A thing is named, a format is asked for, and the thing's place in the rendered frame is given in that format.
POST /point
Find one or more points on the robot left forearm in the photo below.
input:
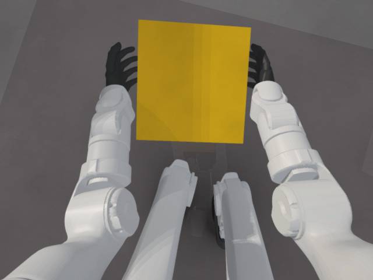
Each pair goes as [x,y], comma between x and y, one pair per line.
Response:
[107,162]

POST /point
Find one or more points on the right robot hand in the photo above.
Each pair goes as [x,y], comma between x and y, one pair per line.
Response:
[261,66]

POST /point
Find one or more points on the carton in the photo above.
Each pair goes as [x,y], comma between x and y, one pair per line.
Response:
[192,82]

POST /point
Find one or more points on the right robot foot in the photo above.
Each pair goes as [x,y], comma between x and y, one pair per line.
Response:
[220,242]

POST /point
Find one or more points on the left robot hand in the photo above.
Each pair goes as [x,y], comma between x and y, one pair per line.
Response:
[114,67]

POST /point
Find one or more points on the left robot upper arm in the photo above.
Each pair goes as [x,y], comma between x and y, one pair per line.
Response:
[97,224]

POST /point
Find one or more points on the right robot thigh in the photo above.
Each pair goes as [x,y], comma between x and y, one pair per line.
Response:
[246,256]

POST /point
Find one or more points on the right robot upper arm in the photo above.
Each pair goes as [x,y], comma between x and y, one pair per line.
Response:
[317,216]

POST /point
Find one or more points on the robot right forearm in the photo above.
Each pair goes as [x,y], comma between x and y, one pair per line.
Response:
[290,155]

